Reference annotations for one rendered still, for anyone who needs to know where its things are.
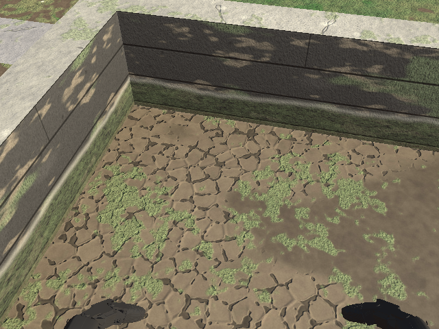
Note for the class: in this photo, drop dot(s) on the robot left hand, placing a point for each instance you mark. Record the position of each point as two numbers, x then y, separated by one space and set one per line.
105 314

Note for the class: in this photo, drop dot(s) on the robot right hand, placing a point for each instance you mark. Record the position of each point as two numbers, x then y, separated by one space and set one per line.
384 314

